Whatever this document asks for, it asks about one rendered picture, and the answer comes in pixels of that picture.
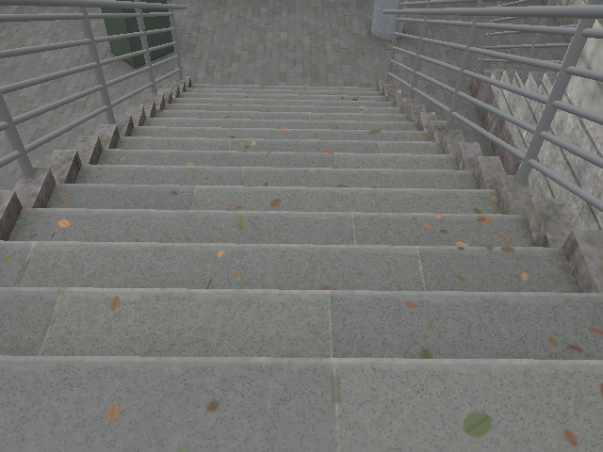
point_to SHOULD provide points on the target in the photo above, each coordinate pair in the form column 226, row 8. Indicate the stairs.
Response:
column 285, row 222

